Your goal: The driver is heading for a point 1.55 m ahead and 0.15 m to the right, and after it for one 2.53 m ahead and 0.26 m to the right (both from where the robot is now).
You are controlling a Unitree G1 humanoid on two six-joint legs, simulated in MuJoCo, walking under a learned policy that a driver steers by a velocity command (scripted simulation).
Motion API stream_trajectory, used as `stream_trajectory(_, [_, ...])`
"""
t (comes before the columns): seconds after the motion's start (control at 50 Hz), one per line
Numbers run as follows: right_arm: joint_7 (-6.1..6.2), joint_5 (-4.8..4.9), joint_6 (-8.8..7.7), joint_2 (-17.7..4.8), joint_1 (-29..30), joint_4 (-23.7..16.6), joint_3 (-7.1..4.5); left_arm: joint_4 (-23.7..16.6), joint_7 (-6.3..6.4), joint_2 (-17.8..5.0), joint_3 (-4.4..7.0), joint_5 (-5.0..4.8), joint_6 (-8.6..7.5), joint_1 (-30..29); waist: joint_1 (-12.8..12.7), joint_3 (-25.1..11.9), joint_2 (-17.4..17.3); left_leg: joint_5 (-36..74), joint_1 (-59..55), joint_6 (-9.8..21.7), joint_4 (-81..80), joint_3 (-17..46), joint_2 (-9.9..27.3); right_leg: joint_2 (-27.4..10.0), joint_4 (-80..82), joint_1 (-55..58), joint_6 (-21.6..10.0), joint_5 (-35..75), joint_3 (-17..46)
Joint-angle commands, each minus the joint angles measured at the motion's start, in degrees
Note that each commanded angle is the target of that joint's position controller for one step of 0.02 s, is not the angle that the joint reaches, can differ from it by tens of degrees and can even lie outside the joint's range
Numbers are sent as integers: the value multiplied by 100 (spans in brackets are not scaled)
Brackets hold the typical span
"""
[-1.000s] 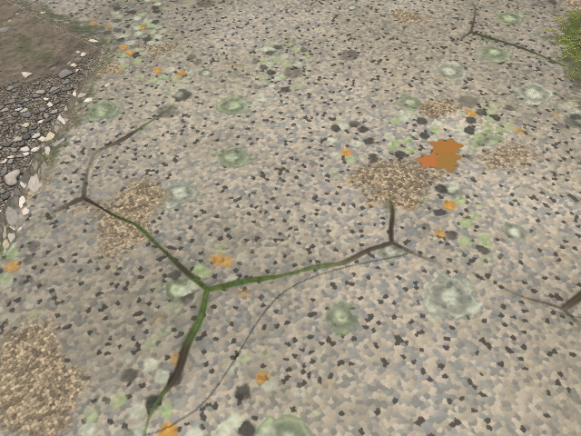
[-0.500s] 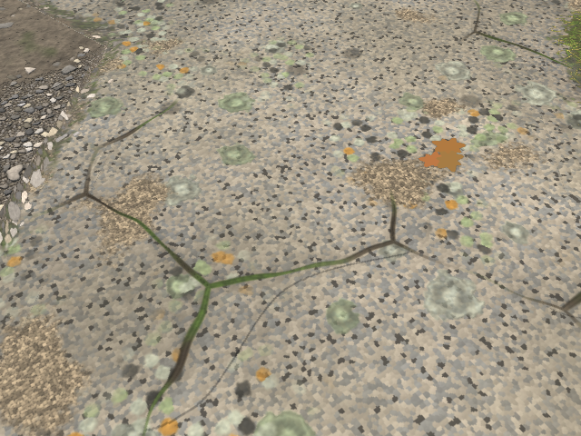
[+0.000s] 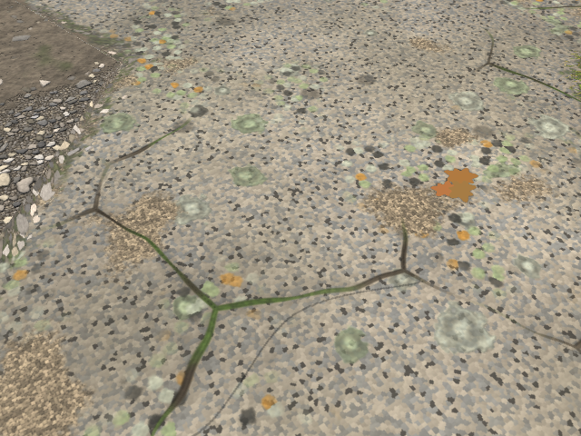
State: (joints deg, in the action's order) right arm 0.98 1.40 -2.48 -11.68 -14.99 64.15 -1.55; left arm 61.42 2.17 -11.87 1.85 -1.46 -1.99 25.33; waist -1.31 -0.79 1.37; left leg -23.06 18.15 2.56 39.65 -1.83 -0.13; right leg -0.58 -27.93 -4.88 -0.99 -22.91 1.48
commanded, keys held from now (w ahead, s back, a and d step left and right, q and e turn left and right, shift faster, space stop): w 1.00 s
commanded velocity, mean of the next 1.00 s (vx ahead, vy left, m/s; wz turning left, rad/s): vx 0.45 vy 0.00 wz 0.00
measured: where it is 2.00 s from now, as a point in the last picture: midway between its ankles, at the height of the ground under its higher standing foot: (317, 236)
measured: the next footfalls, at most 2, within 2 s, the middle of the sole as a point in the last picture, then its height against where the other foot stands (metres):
right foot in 0.52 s outside the picture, level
left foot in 1.10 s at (261, 354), level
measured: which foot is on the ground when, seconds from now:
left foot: down 0.00-0.54, up 0.56-1.00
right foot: down 0.00-0.04, up 0.06-0.50, down 0.52-1.00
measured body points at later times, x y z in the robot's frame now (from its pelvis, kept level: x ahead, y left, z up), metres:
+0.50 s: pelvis +0.22 -0.01 -0.01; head +0.26 -0.01 +0.44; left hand +0.46 +0.20 -0.10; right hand +0.09 -0.25 -0.15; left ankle +0.02 +0.11 -0.73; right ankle +0.39 -0.12 -0.72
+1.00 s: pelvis +0.50 -0.03 +0.01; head +0.53 -0.02 +0.46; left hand +0.46 +0.24 -0.14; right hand +0.70 -0.26 -0.10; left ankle +0.70 +0.12 -0.69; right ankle +0.39 -0.12 -0.73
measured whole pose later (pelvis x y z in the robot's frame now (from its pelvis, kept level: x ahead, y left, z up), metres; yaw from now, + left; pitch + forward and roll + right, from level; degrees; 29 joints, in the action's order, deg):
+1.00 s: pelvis +0.50 -0.03 +0.01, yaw +0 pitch +2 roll -2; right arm -1.0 1.0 -5.0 -13.6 -1.8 50.0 -2.5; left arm 58.4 0.1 -13.7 2.6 -0.8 -4.9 22.5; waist -4.6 0.6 -2.1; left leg 4.2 36.2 1.3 32.3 0.4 5.5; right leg 3.9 -10.4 3.4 -2.6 -15.6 -3.0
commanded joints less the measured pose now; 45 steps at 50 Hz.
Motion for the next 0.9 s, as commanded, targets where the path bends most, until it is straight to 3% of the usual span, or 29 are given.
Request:
stream_trajectory(0.02, [-101, 61, -280, -351, -392, -65, -127, -370, -39, -840, 158, -67, -83, -347, 493, 1095, 491, 468, -802, 110, -1141, -244, -120, -1004, 1086, -1494, -773, -752, 1172])
stream_trajectory(0.04, [-109, 26, -280, -533, -997, 126, -225, -455, -55, -801, 133, -45, -116, -478, 716, 808, 128, 707, -1645, 129, -1365, 153, -16, -638, 211, -1860, -603, 213, 720])
stream_trajectory(0.06, [-94, 22, -294, -1090, -1829, 239, -387, -619, -69, -448, 33, -2, -193, -607, 979, 422, -1263, -18, -2532, 615, -2260, 2070, 1104, 87, -1837, -2769, -219, 453, -193])
stream_trajectory(0.08, [-174, -41, -364, -1353, -2336, 275, -393, -794, -64, -214, -20, -39, -309, -606, 997, 76, -1992, -538, -2934, 1293, -3115, 4382, 2142, 469, -3389, -3614, -141, -828, 46])
stream_trajectory(0.1, [-174, -89, -441, -946, -1692, 129, -244, -805, -102, -460, 46, -140, -381, -630, 619, 465, -1088, -732, -2538, 1284, -3075, 4266, 2292, 53, -4277, -4010, -273, -608, 503])
stream_trajectory(0.12, [-189, -77, -479, -710, -1158, -84, -172, -805, -163, -511, 58, -166, -435, -704, 448, 730, -747, -545, -2183, 1093, -3078, 3456, 2029, -222, -4425, -4096, -408, 9, 534])
stream_trajectory(0.14, [-215, -84, -477, -659, -824, -217, -133, -781, -174, -535, 93, -116, -471, -737, 320, 760, -559, -126, -2006, 912, -3155, 2792, 1763, -429, -4212, -4037, -462, 533, 419])
stream_trajectory(0.18, [-217, -115, -408, -403, -834, -254, -30, -801, -209, -736, 220, -32, -459, -922, 273, 735, -599, 1178, -1870, 643, -3211, 1699, 1290, -638, -3673, -3750, -402, 1088, 189])
stream_trajectory(0.24, [-111, -150, -328, -554, -1306, -180, -18, -921, -274, -461, 196, 0, -358, -1279, 333, 680, -561, 2408, -1928, 726, -3236, 1140, 1158, -652, -3181, -3865, -151, 1418, -103])
stream_trajectory(0.3, [-13, -178, -266, -757, -1297, -293, -34, -1311, -284, -314, 108, 16, -350, -2207, 460, 867, -475, 2577, -1663, 788, -3405, 885, 1138, -580, -1955, -3884, 32, 1922, -221])
stream_trajectory(0.38, [29, -107, -252, -884, -1567, -299, -83, -1591, -379, -363, 45, -26, -376, -2969, 595, 1019, -581, 2484, -1559, 789, -3558, 634, 1187, -333, -838, -3354, -2, 2471, -419])
stream_trajectory(0.44, [44, -46, -221, -923, -1566, -288, -137, -1750, -470, -491, 58, -42, -419, -3172, 438, 1020, -592, 3020, -2099, 695, -3308, 530, 1419, -279, -407, -3220, -227, 2369, -318])
stream_trajectory(0.48, [44, -80, -173, -1060, -1400, -357, -197, -1695, -493, -738, 167, -35, -446, -2752, 91, 576, -749, 4689, -2423, 564, -2637, 415, 1481, -34, -351, -2453, -417, 2073, -435])
stream_trajectory(0.5, [38, -120, -123, -1106, -1305, -393, -218, -1528, -473, -937, 278, -40, -440, -2107, -271, 111, -860, 5720, -2422, 480, -1839, 296, 1394, 174, -420, -1605, -545, 1929, -561])
stream_trajectory(0.52, [28, -153, -80, -1043, -1212, -459, -189, -1215, -432, -1177, 417, -58, -411, -1096, -753, -481, -833, 5947, -1968, 312, -620, 122, 1134, 246, -391, -270, -708, 1939, -582])
stream_trajectory(0.54, [7, -245, -85, -815, -1282, -619, -88, -1006, -365, -1617, 528, 11, -371, -97, -987, -1289, -123, 4013, -540, 150, 1280, -34, 763, -918, -450, 1551, -1073, 1526, 840])
stream_trajectory(0.56, [-82, -153, -225, 162, -2115, -588, 151, -863, -434, -1834, 538, 101, -371, 199, -429, -2270, 1549, -616, 1353, -136, 3243, 389, -407, -2227, 624, 3077, -2011, -96, 3917])
stream_trajectory(0.58, [-111, 15, -403, -469, -1569, -619, 11, -887, -443, -1265, 380, 76, -398, -92, -582, -1751, 972, -836, 1938, 28, 3922, 1066, -165, -2014, 1258, 2635, -1698, -427, 4283])
stream_trajectory(0.6, [-117, 158, -501, -817, -937, -864, -90, -974, -432, -1046, 309, 59, -436, -691, -423, -812, 720, -353, 2312, 133, 3997, 870, 123, -1891, 1317, 1763, -1441, 50, 3334])
stream_trajectory(0.62, [-64, 132, -539, -871, -613, -941, -105, -1097, -445, -920, 254, 82, -472, -1247, -218, -420, 72, 244, 2013, 153, 3720, 758, 449, -1719, 1449, 801, -1325, 948, 2565])
stream_trajectory(0.64, [-20, 45, -510, -845, -506, -946, -163, -1119, -473, -788, 221, 145, -503, -1506, -24, -185, -77, 564, 1702, 137, 3416, 695, 650, -1515, 1570, 76, -1256, 1588, 1958])
stream_trajectory(0.66, [-13, 10, -427, -730, -671, -925, -178, -1074, -493, -648, 177, 202, -528, -1587, 187, -169, 72, 745, 1314, 146, 3203, 742, 818, -1320, 1723, -327, -1202, 1785, 1548])
stream_trajectory(0.68, [-8, 8, -348, -599, -779, -903, -180, -1010, -507, -568, 158, 192, -529, -1557, 273, -114, 168, 780, 1169, 132, 3009, 710, 859, -1210, 1871, -528, -1226, 1825, 1317])
stream_trajectory(0.72, [9, -8, -240, -539, -660, -968, -202, -873, -461, -663, 165, 158, -541, -1353, 334, 124, 200, 869, 1281, 54, 2626, 597, 932, -1136, 2110, -829, -1304, 1945, 974])
stream_trajectory(0.76, [25, -68, -204, -631, -115, -1181, -237, -793, -366, -870, 205, 166, -532, -1131, 257, 351, 112, 1365, 1800, -87, 2063, 554, 1003, -1154, 2285, -791, -1354, 1979, 844])
stream_trajectory(0.82, [-12, -108, -243, -619, 587, -1415, -248, -718, -249, -956, 214, 152, -465, -810, 78, 457, 76, 2318, 2214, -199, 944, 477, 950, -1060, 2329, -482, -1232, 2162, 591])
stream_trajectory(0.9, [-105, -66, -304, -503, 1438, -1641, -177, -584, -193, -1043, 219, 80, -417, -359, -210, 547, 95, 3075, 1906, -214, -326, 188, 651, -938, 2309, -228, -1062, 2217, 230])
Velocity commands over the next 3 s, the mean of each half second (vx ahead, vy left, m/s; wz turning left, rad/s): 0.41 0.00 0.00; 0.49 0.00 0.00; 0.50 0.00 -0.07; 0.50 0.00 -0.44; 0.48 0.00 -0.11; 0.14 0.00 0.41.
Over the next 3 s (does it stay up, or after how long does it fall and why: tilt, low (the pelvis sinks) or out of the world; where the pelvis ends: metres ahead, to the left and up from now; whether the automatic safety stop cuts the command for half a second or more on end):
stays up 1.46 -0.18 0.00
